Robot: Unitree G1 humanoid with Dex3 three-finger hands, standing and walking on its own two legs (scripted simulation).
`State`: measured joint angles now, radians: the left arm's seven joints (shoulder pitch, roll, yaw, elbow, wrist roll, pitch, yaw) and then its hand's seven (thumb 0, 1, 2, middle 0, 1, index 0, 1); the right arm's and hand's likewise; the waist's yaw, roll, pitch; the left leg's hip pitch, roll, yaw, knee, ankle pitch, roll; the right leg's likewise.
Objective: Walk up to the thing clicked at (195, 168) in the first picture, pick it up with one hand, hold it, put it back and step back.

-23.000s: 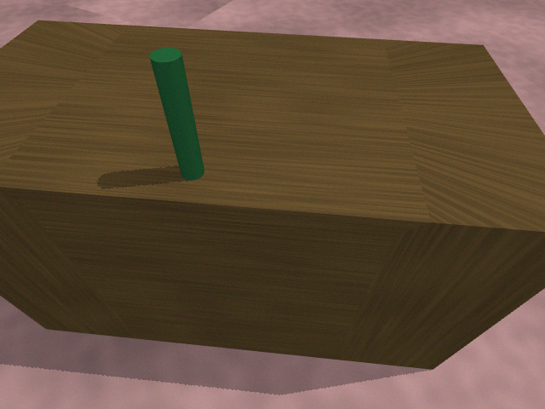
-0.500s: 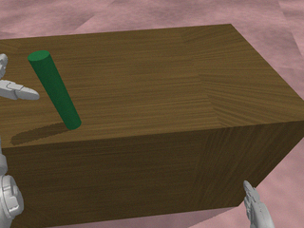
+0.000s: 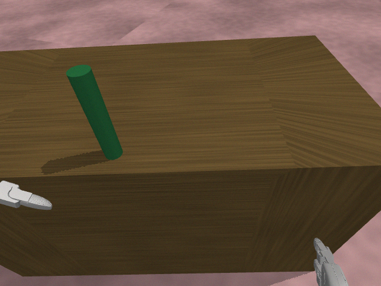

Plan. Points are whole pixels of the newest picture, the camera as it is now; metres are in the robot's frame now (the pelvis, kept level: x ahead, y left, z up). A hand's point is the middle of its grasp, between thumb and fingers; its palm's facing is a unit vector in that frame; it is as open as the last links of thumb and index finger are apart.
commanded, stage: sink last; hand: left
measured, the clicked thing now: (99, 118) +0.42 +0.22 +0.15
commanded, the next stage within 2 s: home in 0.62 s
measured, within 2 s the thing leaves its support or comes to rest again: neither
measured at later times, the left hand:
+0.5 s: hand (14, 209) +0.18 +0.24 +0.21, palm faces +0.45 -0.77 -0.45, open 17.4 cm
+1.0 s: hand (46, 230) +0.18 +0.24 +0.13, palm faces +0.34 -0.86 -0.37, open 17.5 cm
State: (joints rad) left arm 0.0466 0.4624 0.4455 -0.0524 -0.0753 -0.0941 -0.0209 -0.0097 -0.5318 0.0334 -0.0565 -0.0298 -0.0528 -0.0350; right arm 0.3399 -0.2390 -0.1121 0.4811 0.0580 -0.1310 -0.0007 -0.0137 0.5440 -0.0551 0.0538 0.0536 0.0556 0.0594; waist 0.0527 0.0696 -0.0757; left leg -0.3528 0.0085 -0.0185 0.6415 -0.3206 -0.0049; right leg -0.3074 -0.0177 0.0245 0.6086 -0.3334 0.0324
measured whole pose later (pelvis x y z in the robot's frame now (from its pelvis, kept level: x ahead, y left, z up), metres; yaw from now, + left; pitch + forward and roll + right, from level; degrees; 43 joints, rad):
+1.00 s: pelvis -0.01 -0.01 +0.01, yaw +1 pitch -2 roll +0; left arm 0.45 0.31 0.32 -0.22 -0.07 -0.33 -0.01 -0.01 -0.57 0.06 -0.07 -0.05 -0.06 -0.06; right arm 0.30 -0.15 -0.06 0.55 0.03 -0.14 -0.01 -0.01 -0.01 -0.41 0.12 0.16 0.12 0.17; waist 0.06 0.03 0.03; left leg -0.24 0.01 -0.03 0.54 -0.27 -0.02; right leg -0.21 -0.02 0.01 0.54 -0.30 0.02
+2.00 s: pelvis +0.00 -0.01 +0.00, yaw +0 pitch +0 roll +0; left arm 0.23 0.27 -0.02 0.68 0.04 -0.05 0.04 0.00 -0.57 0.04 -0.06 -0.05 -0.06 -0.05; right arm 0.17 -0.27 -0.01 0.75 -0.04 -0.03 0.00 0.01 -0.90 -0.90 0.20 0.30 0.20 0.31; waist -0.01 0.00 0.00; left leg -0.31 0.01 -0.01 0.63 -0.32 -0.01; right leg -0.28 -0.02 0.03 0.62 -0.35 0.02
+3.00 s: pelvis -0.01 +0.00 +0.02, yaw +0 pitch -2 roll +0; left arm 0.14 0.36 -0.02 1.12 0.01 -0.01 0.00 0.00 -0.57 0.04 -0.06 -0.05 -0.06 -0.05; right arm 0.13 -0.35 0.00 1.13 -0.01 -0.01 0.02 0.00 -0.90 -0.90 0.20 0.30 0.20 0.30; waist 0.00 -0.01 0.04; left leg -0.15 0.00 0.00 0.36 -0.17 0.00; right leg -0.13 -0.04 0.03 0.36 -0.20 0.04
